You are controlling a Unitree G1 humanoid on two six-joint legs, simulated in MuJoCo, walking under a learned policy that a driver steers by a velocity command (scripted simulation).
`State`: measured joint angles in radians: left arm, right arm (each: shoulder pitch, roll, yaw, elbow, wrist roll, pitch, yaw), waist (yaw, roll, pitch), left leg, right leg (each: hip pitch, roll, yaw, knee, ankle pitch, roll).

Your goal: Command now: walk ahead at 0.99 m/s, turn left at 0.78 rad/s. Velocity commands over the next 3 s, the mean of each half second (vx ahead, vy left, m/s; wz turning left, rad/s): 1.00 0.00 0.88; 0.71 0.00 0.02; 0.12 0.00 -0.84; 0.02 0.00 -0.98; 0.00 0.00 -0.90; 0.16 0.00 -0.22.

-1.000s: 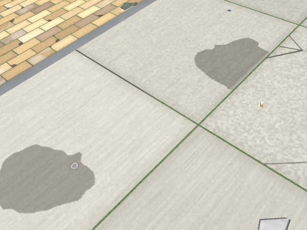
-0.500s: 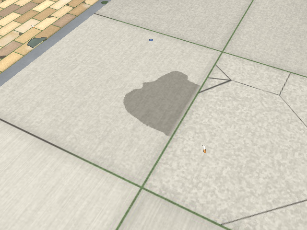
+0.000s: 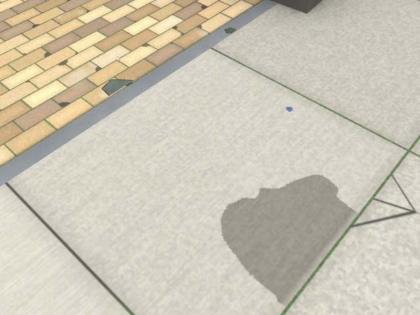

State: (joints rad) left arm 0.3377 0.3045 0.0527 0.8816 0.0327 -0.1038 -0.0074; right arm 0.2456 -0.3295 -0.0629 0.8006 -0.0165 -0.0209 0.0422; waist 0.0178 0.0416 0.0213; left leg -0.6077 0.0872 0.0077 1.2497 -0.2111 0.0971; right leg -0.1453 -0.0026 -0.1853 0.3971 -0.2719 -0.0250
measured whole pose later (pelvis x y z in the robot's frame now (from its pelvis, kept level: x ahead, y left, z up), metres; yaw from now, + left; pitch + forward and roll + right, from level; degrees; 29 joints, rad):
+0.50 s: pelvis +0.46 +0.06 -0.01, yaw +26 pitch +0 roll +0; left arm 0.02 0.24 -0.02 0.61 0.06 -0.06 -0.02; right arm 0.47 -0.31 -0.07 0.86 0.00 -0.05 0.01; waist -0.07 0.00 0.04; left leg -0.08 -0.22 -0.10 0.38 -0.28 0.19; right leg -0.71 -0.16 0.10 0.96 -0.18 0.07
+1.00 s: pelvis +0.86 +0.18 +0.00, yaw +24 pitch +2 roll -1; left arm 0.45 0.29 0.07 0.84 -0.03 -0.06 0.02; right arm -0.09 -0.27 0.00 0.62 -0.01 -0.10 0.01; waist 0.12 0.02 0.08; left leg -0.60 -0.03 -0.14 0.57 -0.02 -0.02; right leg -0.13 0.09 0.12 0.37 -0.26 -0.04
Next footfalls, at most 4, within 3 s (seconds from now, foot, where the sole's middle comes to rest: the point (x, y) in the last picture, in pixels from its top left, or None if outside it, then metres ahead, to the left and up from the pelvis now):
0.26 left None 0.43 0.06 -0.78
0.68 right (203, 205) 0.89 0.09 -0.78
1.08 left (128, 171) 1.05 0.39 -0.78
1.48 right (197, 172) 1.05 0.11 -0.78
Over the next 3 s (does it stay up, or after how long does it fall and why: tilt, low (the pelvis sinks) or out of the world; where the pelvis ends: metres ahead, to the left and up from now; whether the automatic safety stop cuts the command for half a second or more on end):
stays up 1.03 0.13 0.01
